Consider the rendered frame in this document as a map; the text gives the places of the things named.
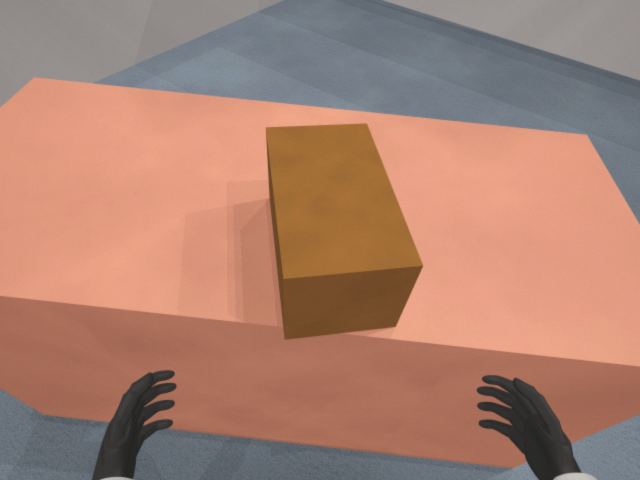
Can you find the robot right hand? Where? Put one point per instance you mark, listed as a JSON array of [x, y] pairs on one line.
[[536, 430]]

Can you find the carton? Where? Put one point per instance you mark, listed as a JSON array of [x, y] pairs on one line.
[[346, 260]]

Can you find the robot left hand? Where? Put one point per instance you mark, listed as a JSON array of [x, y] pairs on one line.
[[125, 433]]

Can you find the pedestal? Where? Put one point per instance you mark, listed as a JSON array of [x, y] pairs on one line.
[[136, 236]]

